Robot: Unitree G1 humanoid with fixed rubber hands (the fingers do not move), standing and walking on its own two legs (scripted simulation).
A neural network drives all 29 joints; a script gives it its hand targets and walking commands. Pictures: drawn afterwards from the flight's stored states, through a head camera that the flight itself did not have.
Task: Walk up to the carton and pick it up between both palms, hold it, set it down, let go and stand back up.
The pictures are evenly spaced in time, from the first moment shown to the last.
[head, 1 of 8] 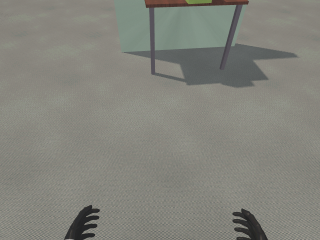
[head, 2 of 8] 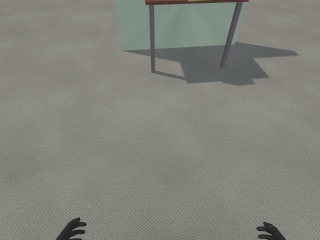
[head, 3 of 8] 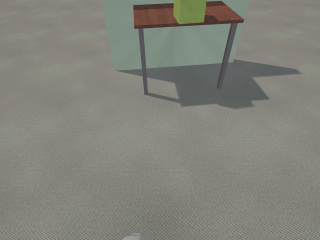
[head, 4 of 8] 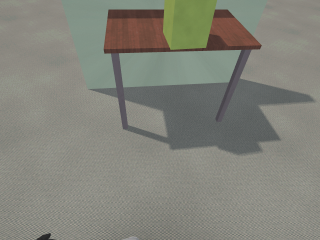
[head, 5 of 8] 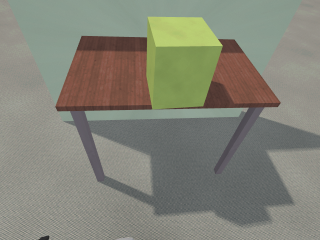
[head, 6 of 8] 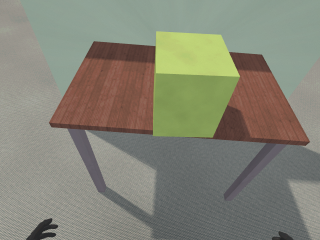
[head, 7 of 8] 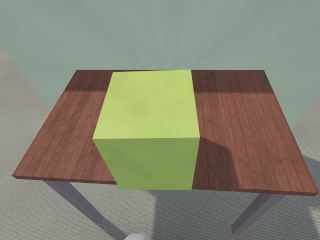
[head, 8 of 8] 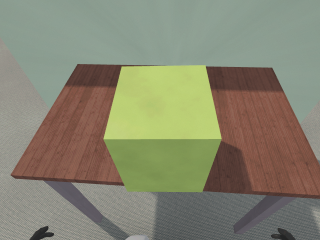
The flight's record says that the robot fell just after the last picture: no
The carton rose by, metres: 0.00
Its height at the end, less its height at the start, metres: +0.00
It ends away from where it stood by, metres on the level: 0.00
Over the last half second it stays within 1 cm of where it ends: yes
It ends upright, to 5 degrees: yes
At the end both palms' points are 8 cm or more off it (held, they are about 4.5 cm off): yes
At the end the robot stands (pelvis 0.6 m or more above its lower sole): yes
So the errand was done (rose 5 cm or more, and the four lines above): no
